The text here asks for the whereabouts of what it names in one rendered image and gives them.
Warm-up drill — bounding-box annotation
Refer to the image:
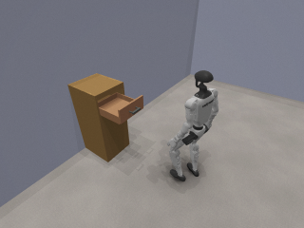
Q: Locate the cabinet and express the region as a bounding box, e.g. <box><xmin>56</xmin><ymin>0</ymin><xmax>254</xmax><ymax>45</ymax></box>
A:
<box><xmin>67</xmin><ymin>73</ymin><xmax>130</xmax><ymax>162</ymax></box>

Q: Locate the left robot hand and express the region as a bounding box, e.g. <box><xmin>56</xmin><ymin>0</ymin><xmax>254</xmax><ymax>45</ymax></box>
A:
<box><xmin>167</xmin><ymin>138</ymin><xmax>178</xmax><ymax>151</ymax></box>

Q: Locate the robot head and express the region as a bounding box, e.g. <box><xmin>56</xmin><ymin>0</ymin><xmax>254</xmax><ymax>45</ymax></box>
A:
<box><xmin>194</xmin><ymin>70</ymin><xmax>214</xmax><ymax>99</ymax></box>

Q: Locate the left robot thigh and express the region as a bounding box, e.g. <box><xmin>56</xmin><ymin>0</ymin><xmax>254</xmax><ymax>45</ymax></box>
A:
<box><xmin>170</xmin><ymin>133</ymin><xmax>196</xmax><ymax>156</ymax></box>

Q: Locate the robot right upper arm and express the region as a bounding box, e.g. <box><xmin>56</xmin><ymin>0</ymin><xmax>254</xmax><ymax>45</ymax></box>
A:
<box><xmin>208</xmin><ymin>88</ymin><xmax>219</xmax><ymax>114</ymax></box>

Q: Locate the drawer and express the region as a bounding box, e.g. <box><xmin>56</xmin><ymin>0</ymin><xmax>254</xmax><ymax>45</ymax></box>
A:
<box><xmin>98</xmin><ymin>92</ymin><xmax>143</xmax><ymax>124</ymax></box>

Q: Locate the handle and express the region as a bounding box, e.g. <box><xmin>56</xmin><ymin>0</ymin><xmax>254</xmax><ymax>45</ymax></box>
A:
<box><xmin>129</xmin><ymin>107</ymin><xmax>141</xmax><ymax>115</ymax></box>

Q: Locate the robot left forearm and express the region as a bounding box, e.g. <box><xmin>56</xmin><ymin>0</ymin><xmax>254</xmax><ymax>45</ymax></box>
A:
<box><xmin>173</xmin><ymin>123</ymin><xmax>189</xmax><ymax>143</ymax></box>

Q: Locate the robot right forearm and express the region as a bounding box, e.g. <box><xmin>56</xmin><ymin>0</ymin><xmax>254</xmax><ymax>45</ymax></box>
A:
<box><xmin>207</xmin><ymin>112</ymin><xmax>219</xmax><ymax>124</ymax></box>

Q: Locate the robot left upper arm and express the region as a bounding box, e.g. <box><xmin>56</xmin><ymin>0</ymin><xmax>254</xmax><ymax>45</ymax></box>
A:
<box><xmin>184</xmin><ymin>98</ymin><xmax>198</xmax><ymax>129</ymax></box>

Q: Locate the right robot hand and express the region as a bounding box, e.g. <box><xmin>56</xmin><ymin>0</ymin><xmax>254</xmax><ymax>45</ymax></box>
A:
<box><xmin>205</xmin><ymin>122</ymin><xmax>212</xmax><ymax>130</ymax></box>

